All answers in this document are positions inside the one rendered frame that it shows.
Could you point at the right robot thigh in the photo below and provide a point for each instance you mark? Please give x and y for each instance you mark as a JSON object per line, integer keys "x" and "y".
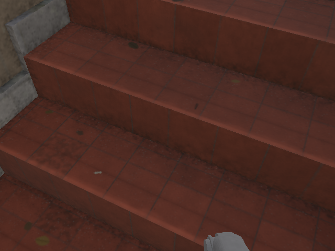
{"x": 225, "y": 241}

